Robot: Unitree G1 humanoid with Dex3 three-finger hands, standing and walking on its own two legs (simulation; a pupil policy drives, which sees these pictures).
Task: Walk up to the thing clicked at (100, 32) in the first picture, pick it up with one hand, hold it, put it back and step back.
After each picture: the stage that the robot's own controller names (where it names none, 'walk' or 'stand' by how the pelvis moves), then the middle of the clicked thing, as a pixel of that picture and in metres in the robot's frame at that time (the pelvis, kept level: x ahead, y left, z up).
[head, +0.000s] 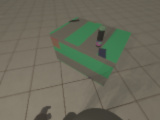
stand; (100, 37) +0.90 -0.08 -0.05
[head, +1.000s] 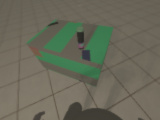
walk; (80, 38) +0.77 +0.17 -0.03
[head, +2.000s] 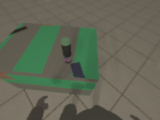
stand; (67, 51) +0.51 +0.22 -0.01
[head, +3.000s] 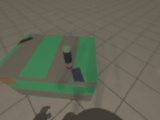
stand; (68, 58) +0.53 +0.22 -0.05
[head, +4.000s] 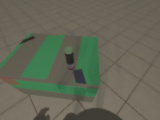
stand; (69, 59) +0.51 +0.20 -0.05
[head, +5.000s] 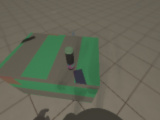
stand; (70, 59) +0.51 +0.20 -0.05
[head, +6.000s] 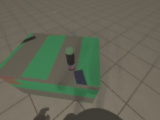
stand; (70, 59) +0.50 +0.20 -0.05
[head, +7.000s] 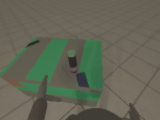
rise first; (72, 62) +0.49 +0.20 -0.04
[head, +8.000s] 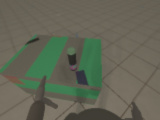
go down; (72, 60) +0.51 +0.20 -0.04
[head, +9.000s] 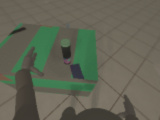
go down; (66, 53) +0.53 +0.19 -0.02
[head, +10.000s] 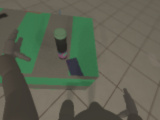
go down; (61, 46) +0.51 +0.19 +0.03
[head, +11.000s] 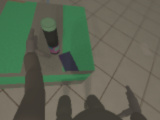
close in; (52, 39) +0.52 +0.20 +0.06
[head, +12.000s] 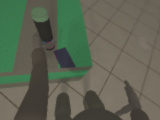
close; (45, 33) +0.54 +0.20 +0.08
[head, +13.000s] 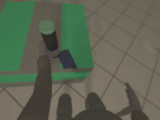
lift; (51, 42) +0.49 +0.19 +0.07
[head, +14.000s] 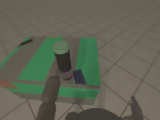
lift; (64, 63) +0.31 +0.16 +0.18
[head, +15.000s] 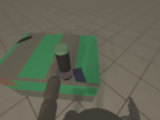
hold; (64, 64) +0.33 +0.17 +0.14
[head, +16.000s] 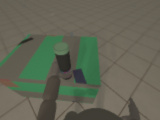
hold; (64, 63) +0.32 +0.16 +0.15
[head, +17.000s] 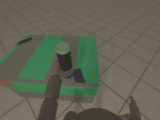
crouch; (65, 62) +0.33 +0.16 +0.15
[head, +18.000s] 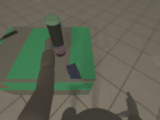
crouch; (57, 38) +0.48 +0.19 +0.17
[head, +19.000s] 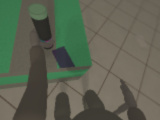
lower; (44, 31) +0.54 +0.20 +0.08
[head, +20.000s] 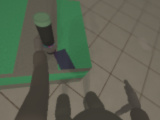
lower; (47, 37) +0.52 +0.19 +0.07
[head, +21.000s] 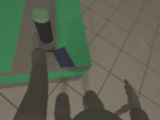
lower; (45, 34) +0.53 +0.20 +0.08
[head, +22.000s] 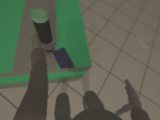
lower; (45, 34) +0.53 +0.20 +0.07
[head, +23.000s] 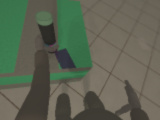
open; (48, 36) +0.52 +0.19 +0.07
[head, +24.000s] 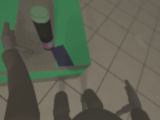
rise; (45, 33) +0.52 +0.20 +0.08
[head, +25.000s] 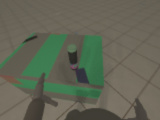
sink last; (73, 58) +0.49 +0.18 +0.01
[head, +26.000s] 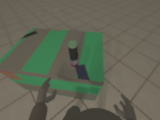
stand; (73, 54) +0.51 +0.18 +0.01
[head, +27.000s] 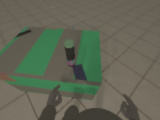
stand; (70, 54) +0.50 +0.19 +0.03
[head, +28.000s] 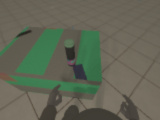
stand; (70, 54) +0.50 +0.19 +0.02
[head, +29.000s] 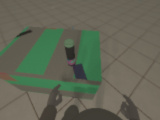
stand; (70, 54) +0.50 +0.19 +0.02
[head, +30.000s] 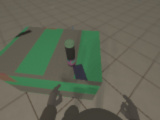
stand; (70, 54) +0.50 +0.19 +0.03
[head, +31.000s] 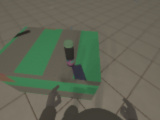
stand; (69, 54) +0.50 +0.19 +0.02
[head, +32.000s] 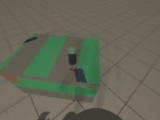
stand; (72, 59) +0.52 +0.18 -0.04
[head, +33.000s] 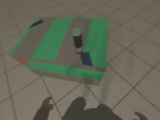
walk; (78, 42) +0.61 +0.16 -0.02
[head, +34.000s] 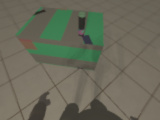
walk; (81, 25) +0.90 +0.13 -0.02
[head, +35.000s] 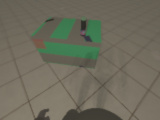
stand; (83, 27) +1.12 +0.17 -0.03
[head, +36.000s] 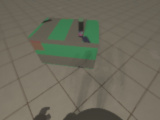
stand; (80, 28) +1.10 +0.18 -0.05
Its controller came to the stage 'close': yes
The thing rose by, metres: 0.21
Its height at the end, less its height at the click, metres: +0.00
